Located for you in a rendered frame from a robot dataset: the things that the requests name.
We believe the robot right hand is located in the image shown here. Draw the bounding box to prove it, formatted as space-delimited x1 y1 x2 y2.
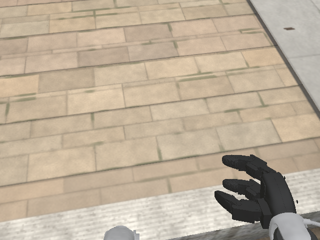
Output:
214 154 298 229

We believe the robot right forearm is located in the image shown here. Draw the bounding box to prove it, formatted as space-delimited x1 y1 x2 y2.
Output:
269 212 318 240

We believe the robot left thigh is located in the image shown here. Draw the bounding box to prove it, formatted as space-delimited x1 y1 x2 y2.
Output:
104 227 140 240

